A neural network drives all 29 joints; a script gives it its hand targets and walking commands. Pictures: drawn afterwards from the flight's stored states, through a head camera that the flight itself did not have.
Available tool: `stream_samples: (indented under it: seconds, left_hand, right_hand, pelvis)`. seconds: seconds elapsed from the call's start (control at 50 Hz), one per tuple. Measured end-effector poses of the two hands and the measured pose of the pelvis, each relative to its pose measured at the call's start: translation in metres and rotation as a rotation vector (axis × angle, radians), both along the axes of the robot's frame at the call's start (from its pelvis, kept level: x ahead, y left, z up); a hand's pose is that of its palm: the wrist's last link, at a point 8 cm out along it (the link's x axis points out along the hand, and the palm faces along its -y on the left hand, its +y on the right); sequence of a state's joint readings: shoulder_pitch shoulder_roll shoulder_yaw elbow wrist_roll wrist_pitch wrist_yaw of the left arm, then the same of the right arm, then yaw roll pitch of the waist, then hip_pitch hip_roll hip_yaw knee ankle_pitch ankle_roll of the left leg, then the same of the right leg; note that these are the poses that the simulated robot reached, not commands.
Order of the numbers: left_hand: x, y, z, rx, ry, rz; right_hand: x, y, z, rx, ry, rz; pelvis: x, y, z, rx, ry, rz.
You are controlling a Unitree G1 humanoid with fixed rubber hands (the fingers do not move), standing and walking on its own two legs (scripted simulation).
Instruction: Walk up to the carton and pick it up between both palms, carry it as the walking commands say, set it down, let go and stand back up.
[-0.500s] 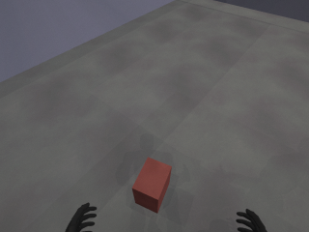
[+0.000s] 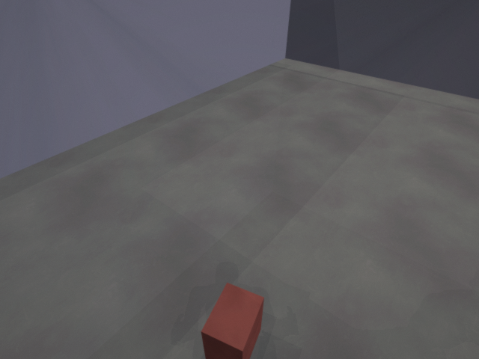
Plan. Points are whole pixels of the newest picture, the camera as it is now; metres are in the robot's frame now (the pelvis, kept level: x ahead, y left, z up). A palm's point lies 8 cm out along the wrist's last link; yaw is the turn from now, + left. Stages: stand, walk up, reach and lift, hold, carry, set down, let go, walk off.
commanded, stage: stand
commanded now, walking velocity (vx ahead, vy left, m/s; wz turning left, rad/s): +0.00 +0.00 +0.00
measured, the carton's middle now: (234, 330) +0.50 +0.07 -0.64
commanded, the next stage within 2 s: none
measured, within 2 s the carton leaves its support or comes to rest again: neither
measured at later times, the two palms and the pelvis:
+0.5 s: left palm out of the picture +0.04 +0.25 -0.12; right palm out of the picture +0.10 -0.24 -0.10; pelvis -0.01 +0.00 +0.00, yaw +0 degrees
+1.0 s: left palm out of the picture +0.00 +0.25 -0.13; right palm out of the picture +0.07 -0.24 -0.11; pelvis -0.02 +0.00 +0.00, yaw +0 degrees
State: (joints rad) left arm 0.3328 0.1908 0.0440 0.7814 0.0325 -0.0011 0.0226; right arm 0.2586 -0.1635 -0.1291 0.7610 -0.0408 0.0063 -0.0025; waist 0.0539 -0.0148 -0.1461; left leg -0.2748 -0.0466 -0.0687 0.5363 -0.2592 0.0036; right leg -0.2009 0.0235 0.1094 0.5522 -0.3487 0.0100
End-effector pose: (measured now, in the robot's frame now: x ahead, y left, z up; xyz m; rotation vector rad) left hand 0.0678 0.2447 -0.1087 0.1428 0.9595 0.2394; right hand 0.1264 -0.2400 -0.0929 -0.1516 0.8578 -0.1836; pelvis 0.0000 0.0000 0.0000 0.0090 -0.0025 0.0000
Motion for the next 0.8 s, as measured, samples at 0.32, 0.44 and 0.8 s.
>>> stream_samples:
  seconds: [0.32,0.44,0.8]
  left_hand:
    - [-0.019,0.001,-0.008,-0.003,0.063,0.012]
    - [-0.028,0.001,-0.011,-0.007,0.083,0.015]
    - [-0.058,0.002,-0.02,-0.021,0.157,0.026]
  right_hand:
    - [-0.016,-0.001,-0.007,-0.008,0.05,-0.014]
    - [-0.023,0.0,-0.009,-0.01,0.063,-0.017]
    - [-0.049,0.002,-0.016,-0.01,0.126,-0.025]
  pelvis:
    - [-0.004,0.001,0.0,-0.001,-0.006,0.0]
    - [-0.008,0.002,0.0,-0.002,-0.011,0.0]
    - [-0.02,0.004,0.0,-0.006,-0.028,0.0]
